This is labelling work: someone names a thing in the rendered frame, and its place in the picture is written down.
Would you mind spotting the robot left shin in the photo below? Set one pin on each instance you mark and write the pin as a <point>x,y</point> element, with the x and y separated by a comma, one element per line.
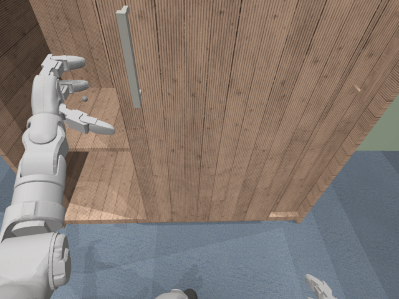
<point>178,291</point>

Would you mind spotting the wardrobe door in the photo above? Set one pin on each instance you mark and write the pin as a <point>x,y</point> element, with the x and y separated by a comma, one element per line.
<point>232,91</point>
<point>344,110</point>

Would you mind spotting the right robot hand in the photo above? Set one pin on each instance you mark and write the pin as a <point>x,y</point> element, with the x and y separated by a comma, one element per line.
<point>321,289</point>

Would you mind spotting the robot left upper arm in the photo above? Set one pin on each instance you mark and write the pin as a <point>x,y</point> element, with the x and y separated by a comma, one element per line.
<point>33,266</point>

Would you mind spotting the robot left forearm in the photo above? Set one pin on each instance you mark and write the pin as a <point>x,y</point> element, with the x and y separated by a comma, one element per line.
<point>36,206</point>

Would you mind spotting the handle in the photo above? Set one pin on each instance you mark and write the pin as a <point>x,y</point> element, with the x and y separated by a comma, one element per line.
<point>380,68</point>
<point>125,37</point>

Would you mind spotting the left robot hand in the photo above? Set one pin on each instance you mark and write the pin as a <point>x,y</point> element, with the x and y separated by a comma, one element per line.
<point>48,92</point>

